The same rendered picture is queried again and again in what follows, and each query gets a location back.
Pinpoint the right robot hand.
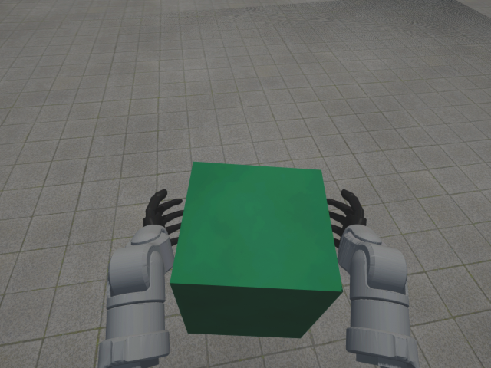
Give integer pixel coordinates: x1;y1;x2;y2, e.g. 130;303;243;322
327;189;367;248

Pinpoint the carton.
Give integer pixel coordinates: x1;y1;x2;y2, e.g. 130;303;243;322
170;162;343;338

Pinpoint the left robot hand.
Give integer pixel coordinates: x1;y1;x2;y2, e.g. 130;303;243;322
143;189;184;246

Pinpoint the robot left forearm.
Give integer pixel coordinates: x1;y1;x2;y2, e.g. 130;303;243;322
97;225;174;368

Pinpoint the robot right forearm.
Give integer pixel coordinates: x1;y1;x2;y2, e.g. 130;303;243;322
338;225;420;368

